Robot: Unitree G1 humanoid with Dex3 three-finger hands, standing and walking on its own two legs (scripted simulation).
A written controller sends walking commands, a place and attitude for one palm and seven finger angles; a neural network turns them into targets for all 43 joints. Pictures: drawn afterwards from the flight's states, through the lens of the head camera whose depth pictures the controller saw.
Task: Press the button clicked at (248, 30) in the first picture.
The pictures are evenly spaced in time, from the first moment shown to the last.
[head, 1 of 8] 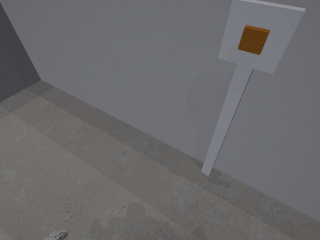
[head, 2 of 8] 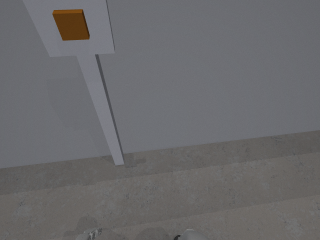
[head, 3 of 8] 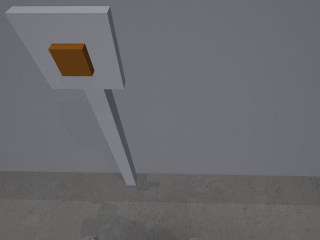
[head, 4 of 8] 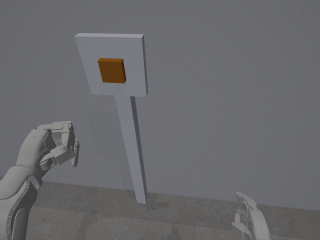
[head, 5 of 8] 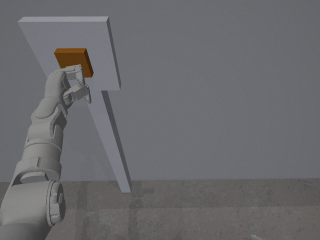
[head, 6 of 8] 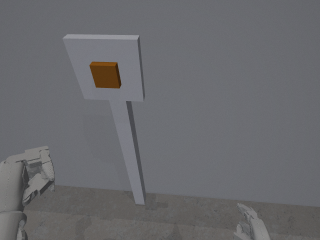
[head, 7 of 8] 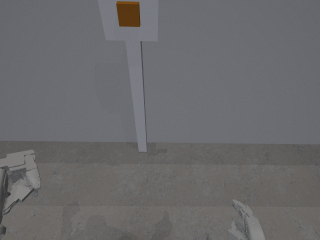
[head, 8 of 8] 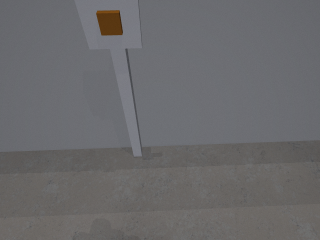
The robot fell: no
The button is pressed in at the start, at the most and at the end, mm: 0 13 0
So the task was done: yes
